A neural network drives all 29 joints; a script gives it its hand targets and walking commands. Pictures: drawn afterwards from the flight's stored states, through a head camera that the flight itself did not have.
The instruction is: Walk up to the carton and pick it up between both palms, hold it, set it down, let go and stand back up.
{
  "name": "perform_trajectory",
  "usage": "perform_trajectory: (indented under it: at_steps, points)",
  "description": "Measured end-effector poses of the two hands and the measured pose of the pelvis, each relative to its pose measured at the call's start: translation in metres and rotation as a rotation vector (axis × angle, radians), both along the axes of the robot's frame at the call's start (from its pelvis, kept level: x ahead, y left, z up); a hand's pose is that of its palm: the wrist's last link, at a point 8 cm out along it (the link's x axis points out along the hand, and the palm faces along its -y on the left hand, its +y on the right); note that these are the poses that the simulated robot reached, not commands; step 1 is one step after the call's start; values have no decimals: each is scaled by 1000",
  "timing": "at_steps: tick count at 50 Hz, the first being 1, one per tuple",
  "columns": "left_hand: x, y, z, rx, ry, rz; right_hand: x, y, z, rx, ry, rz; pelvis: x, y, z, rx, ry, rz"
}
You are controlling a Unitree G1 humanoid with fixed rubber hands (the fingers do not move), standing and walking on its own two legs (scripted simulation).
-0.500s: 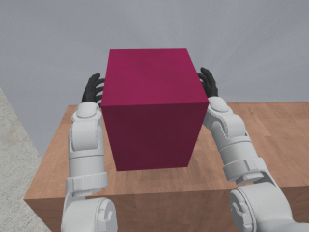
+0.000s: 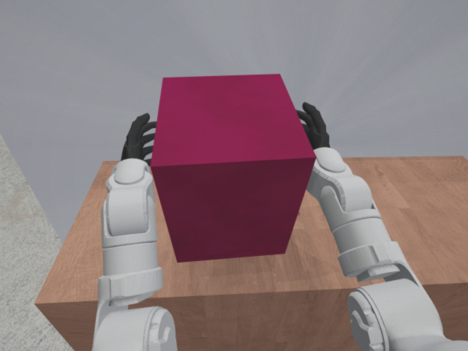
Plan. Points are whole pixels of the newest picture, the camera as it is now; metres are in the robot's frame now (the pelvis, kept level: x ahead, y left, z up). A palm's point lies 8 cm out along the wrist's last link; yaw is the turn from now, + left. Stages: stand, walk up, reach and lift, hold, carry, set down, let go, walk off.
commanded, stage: hold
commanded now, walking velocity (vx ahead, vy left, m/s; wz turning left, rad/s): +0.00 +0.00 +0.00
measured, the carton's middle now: (227, 170) +0.37 +0.01 +0.16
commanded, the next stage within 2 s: none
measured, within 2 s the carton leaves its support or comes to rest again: neither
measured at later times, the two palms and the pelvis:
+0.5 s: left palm (134, 157) +0.35 +0.16 +0.21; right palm (315, 146) +0.36 -0.14 +0.22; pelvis +0.00 +0.00 +0.00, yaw +0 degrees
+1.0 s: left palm (138, 159) +0.35 +0.15 +0.21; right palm (317, 151) +0.35 -0.14 +0.21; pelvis -0.01 +0.00 +0.00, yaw -1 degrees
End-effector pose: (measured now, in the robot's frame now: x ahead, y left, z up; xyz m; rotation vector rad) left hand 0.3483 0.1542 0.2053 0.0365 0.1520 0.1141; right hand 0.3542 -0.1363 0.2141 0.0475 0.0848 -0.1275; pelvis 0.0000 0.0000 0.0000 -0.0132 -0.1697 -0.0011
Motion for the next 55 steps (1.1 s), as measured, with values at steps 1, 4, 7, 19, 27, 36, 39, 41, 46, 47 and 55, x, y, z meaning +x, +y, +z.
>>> perform_trajectory:
  at_steps: [1, 4, 7, 19, 27, 36, 39, 41, 46, 47, 55]
  points:
    - [0, -1, 0, -1, 2, 0, -1, -1, -1, 2, 2, -1, 0, 0, 0, 1, 0, 0]
    - [1, -3, -1, -1, 19, -2, -1, -3, -5, 1, 19, -6, -2, 0, 0, 3, -3, -3]
    - [2, -4, -3, -3, 35, -5, -1, -4, -9, 0, 34, -8, -5, 0, 0, 4, -1, -6]
    - [5, -2, 7, -7, 6, -1, 3, -2, 0, 1, 5, -6, -7, 0, 0, 6, 15, -10]
    - [3, 2, 4, -15, 2, -1, 2, 2, 6, -13, -1, -3, -2, 0, 0, 3, -1, -4]
    - [1, 2, -7, -12, 26, -8, -1, 2, -8, -4, 22, -7, -4, 2, 0, 2, -12, -4]
    - [2, 1, -8, -10, 30, -7, 0, 1, -11, -1, 26, -9, -5, 2, 0, 3, -4, -6]
    - [1, 1, -6, -4, 19, -6, -1, 1, -10, -5, 15, -5, -5, 2, 0, 2, 1, -8]
    - [-1, -3, 5, 2, -20, -2, -3, -3, -1, 0, -26, -5, -4, 2, 0, 1, 13, -8]
    - [0, -3, 6, 3, -18, -2, -3, -3, 0, 1, -24, -7, -4, 2, 0, 2, 12, -9]
    - [6, -3, -1, -1, 29, -9, 4, -3, -7, -3, 22, -8, -5, 0, 1, 6, 6, -9]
